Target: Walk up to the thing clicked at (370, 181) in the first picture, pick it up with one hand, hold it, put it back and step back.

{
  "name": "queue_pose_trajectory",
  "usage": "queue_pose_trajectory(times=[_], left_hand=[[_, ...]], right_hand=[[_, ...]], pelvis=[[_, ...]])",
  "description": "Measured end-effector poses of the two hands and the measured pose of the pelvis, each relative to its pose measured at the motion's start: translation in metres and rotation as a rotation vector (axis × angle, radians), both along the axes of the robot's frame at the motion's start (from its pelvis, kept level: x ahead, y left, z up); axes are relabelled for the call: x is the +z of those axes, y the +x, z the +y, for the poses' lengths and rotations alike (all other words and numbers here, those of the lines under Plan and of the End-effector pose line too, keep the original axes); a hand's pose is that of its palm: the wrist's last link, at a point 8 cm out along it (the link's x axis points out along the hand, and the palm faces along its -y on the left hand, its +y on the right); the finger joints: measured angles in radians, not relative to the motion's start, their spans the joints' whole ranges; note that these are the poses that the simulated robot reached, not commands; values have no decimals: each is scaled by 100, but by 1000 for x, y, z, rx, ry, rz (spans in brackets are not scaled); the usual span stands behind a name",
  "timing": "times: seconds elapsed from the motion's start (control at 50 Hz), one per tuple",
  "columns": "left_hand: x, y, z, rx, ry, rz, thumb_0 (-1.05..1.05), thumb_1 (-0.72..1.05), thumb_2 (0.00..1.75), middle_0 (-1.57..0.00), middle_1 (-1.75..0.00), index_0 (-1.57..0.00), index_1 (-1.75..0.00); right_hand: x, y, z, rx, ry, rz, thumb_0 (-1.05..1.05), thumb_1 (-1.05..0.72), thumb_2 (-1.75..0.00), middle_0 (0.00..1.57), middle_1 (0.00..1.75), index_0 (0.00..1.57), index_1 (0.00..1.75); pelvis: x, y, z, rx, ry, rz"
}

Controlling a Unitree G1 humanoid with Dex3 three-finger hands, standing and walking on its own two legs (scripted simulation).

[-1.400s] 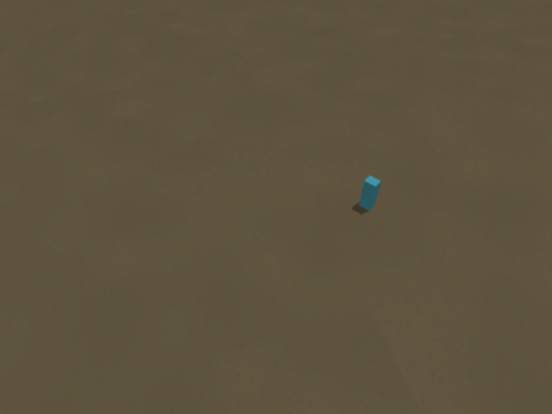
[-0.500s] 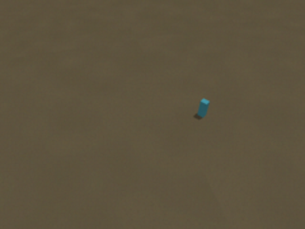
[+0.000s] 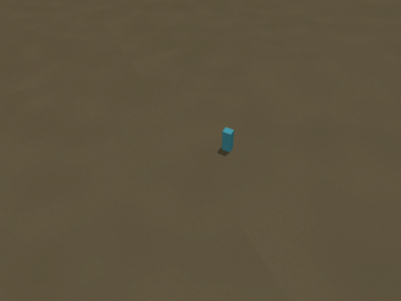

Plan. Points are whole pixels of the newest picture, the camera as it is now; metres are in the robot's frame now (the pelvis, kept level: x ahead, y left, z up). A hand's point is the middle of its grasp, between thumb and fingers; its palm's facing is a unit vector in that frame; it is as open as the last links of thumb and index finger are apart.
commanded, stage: walk up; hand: left
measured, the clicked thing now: (227, 140) +1.21 -0.10 -0.68
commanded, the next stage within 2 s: none
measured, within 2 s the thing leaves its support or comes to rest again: neither
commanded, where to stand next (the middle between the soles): +0.78 -0.24 m, yaw -20 degrees
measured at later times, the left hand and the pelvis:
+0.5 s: hand (135, 245) +0.30 +0.21 -0.16, palm faces -0.28 -0.91 -0.32, open 7.4 cm; pelvis +0.18 -0.04 +0.00, yaw -12 degrees
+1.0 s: hand (191, 161) +0.55 +0.07 -0.11, palm faces -0.36 -0.85 -0.38, open 7.4 cm; pelvis +0.36 -0.14 +0.00, yaw -20 degrees
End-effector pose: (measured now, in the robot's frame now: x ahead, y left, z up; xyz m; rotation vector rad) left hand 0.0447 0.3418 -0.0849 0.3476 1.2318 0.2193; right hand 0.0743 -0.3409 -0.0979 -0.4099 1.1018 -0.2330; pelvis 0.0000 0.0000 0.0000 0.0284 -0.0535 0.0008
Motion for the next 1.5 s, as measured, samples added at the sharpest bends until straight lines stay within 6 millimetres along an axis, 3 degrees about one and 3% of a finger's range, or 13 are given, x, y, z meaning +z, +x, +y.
queue_pose_trajectory(times=[0.1, 0.22, 0.32, 0.44, 0.62, 0.72, 0.8, 0.88, 0.96, 1.12, 1.22, 1.38, 1.5], left_hand=[[-11, 46, -28, -36, 48, -68, 0, 90, 90, -20, -30, -20, -30], [-10, 76, -65, -65, -17, -30, 0, 90, 90, -21, -30, -20, -30], [-22, 120, -73, -116, -62, -12, 0, 90, 90, -21, -30, -20, -30], [-45, 210, -76, -233, -64, -9, 1, 90, 90, -21, -30, -20, -30], [-9, 357, -116, -384, -68, -112, 1, 90, 90, -21, -30, -20, -30], [3, 433, -157, -454, -48, -162, 1, 90, 90, -21, -30, -20, -30], [3, 485, -195, -481, -24, -231, 1, 90, 90, -21, -30, -20, -30], [9, 504, -222, -462, -38, -267, 0, 90, 90, -21, -30, -20, -30], [12, 507, -231, -452, -38, -218, 0, 90, 90, -21, -30, -20, -30], [-5, 518, -212, -400, -35, -106, 0, 90, 90, -21, -30, -20, -30], [-31, 546, -192, -382, -24, -30, 1, 90, 90, -21, -30, -20, -30], [-24, 619, -214, -446, -30, -11, 1, 90, 90, -21, -30, -20, -30], [-8, 678, -247, -483, -21, -61, 1, 90, 90, -21, -30, -20, -30]], right_hand=[[-20, 19, -43, -49, -16, 26, 1, -91, -90, 20, 30, 20, 30], [-6, 57, -37, -45, 43, -14, 1, -91, -90, 20, 29, 20, 30], [6, 79, -25, -57, 53, -17, 1, -91, -90, 20, 30, 20, 30], [10, 79, -23, -169, -2, -43, 1, -90, -90, 21, 30, 20, 30], [27, 66, -32, -309, 13, 83, 1, -90, -90, 21, 30, 20, 30], [12, 79, -55, -356, 42, 130, 1, -90, -90, 21, 30, 20, 30], [-15, 105, -83, -379, 63, 144, 1, -90, -90, 21, 30, 20, 30], [-23, 153, -100, -372, 94, 117, 1, -91, -90, 20, 30, 20, 30], [-16, 209, -113, -338, 109, 39, 1, -91, -90, 20, 30, 20, 30], [-2, 294, -127, -287, 87, 7, 1, -91, -90, 20, 30, 20, 30], [3, 344, -130, -285, 31, -34, 1, -91, -90, 20, 30, 20, 30], [20, 369, -130, -359, 34, -32, 1, -90, -90, 21, 30, 20, 30], [9, 373, -147, -396, 70, 34, 1, -90, -90, 21, 30, 20, 30]], pelvis=[[-21, 32, -31, -43, -28, -5], [-4, 70, -39, -91, -43, -3], [-1, 110, -39, -128, -54, 9], [-12, 160, -35, -191, -22, 9], [10, 227, -58, -252, -18, 14], [5, 265, -83, -282, -10, 17], [-12, 298, -113, -292, -24, 9], [-8, 323, -131, -317, -18, -8], [2, 350, -141, -341, -22, 0], [2, 413, -148, -353, -48, 20], [-12, 460, -145, -362, -26, 18], [3, 509, -158, -394, -21, 9], [5, 544, -180, -392, -17, 12]])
